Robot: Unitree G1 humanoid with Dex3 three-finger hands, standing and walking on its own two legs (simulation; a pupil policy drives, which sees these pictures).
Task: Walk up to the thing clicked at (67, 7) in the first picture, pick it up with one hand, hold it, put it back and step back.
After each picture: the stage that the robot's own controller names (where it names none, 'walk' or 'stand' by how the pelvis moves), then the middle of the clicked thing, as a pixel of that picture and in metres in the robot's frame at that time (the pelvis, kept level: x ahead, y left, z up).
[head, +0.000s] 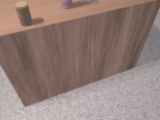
stand; out of the picture +1.00 +0.10 +0.10
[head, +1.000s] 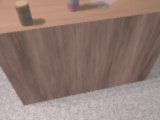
rise first; out of the picture +0.93 +0.09 +0.12
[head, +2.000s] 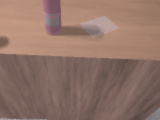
walk; (51, 5) +0.63 +0.17 +0.13
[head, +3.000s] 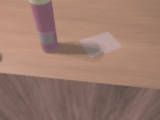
stand; (45, 23) +0.55 +0.16 +0.13
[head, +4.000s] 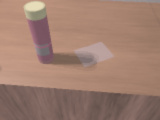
stand; (41, 36) +0.54 +0.17 +0.10
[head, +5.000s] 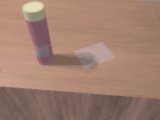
stand; (40, 37) +0.53 +0.17 +0.09
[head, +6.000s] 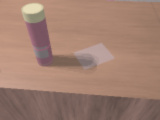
stand; (39, 38) +0.52 +0.17 +0.09
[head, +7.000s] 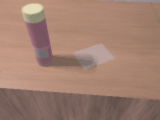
stand; (39, 38) +0.52 +0.17 +0.09
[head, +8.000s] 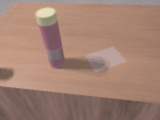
rise first; (52, 41) +0.52 +0.16 +0.10
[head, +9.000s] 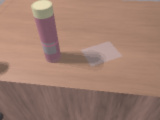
go down; (48, 34) +0.54 +0.16 +0.11
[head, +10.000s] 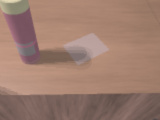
go down; (23, 32) +0.50 +0.16 +0.12
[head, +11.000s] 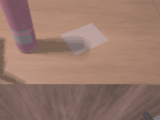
close in; (19, 19) +0.52 +0.16 +0.13
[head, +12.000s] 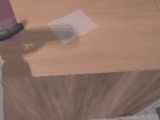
close; out of the picture +0.53 +0.18 +0.16
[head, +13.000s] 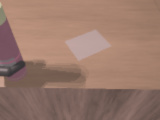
lift; (4, 47) +0.41 +0.21 +0.15
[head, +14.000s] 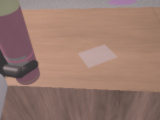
lift; (15, 43) +0.32 +0.17 +0.27
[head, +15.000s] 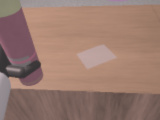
hold; (18, 44) +0.33 +0.16 +0.26
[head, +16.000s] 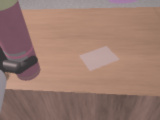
hold; (14, 38) +0.33 +0.17 +0.28
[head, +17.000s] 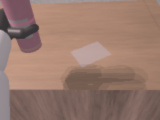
crouch; (18, 9) +0.45 +0.16 +0.29
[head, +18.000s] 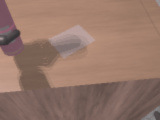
lower; out of the picture +0.52 +0.18 +0.17
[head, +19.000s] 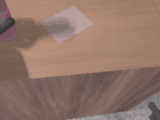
lower; out of the picture +0.54 +0.17 +0.16
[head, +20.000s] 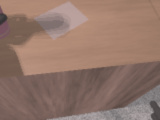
lower; out of the picture +0.55 +0.18 +0.17
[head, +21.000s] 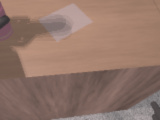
lower; out of the picture +0.54 +0.18 +0.16
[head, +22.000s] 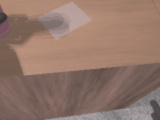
lower; out of the picture +0.55 +0.18 +0.17
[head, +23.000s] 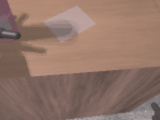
withdraw; out of the picture +0.54 +0.17 +0.16
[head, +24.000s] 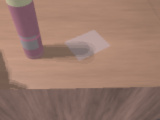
sink last; (27, 26) +0.51 +0.16 +0.14
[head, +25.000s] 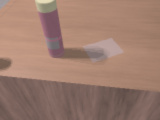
stand; (51, 29) +0.56 +0.16 +0.13
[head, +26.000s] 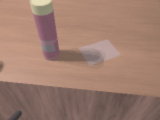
stand; (47, 32) +0.54 +0.16 +0.11
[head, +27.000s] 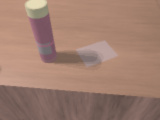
stand; (43, 34) +0.53 +0.17 +0.10
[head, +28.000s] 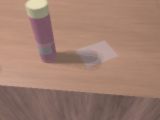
stand; (43, 34) +0.53 +0.17 +0.10
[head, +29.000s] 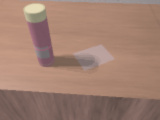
stand; (41, 38) +0.53 +0.16 +0.11
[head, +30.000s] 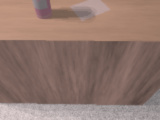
walk; out of the picture +0.69 +0.18 +0.13
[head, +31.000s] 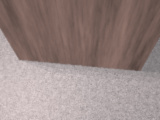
walk; out of the picture +1.08 +0.13 +0.13
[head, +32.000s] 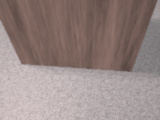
stand; out of the picture +1.24 +0.18 +0.11
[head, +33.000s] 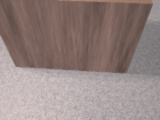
stand; out of the picture +1.22 +0.17 +0.09
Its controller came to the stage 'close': yes
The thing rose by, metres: 0.20
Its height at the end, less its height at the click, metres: +0.00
